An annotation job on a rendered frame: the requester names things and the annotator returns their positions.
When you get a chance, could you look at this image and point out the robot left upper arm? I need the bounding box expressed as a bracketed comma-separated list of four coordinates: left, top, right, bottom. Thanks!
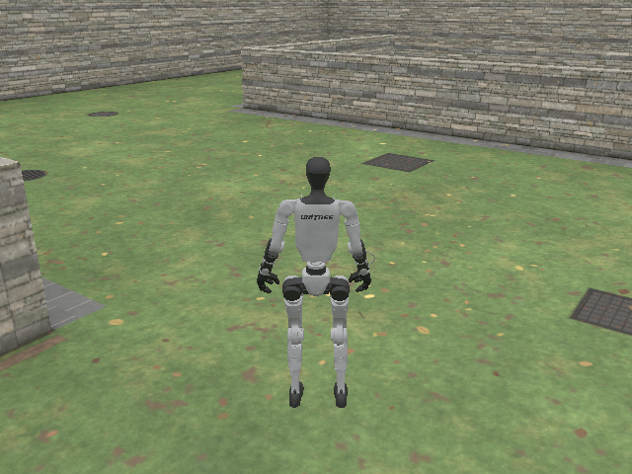
[269, 199, 297, 253]

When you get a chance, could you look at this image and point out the robot left hand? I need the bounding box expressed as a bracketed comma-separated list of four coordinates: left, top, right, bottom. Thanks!
[257, 271, 279, 293]

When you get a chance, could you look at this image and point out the robot right foot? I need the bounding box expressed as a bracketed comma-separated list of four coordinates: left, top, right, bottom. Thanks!
[334, 382, 348, 408]

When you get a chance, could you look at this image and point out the robot right upper arm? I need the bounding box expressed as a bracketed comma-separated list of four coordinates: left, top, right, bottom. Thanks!
[338, 199, 363, 255]

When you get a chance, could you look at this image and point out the robot right forearm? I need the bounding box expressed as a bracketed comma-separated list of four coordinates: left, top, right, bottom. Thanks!
[353, 239, 369, 276]

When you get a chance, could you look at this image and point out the robot left forearm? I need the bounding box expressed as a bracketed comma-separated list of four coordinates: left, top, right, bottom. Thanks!
[259, 238, 278, 276]

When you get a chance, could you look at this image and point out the robot head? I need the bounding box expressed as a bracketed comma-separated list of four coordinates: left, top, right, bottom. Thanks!
[300, 157, 335, 204]

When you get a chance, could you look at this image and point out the robot right hand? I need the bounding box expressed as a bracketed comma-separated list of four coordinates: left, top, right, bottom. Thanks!
[349, 272, 371, 292]

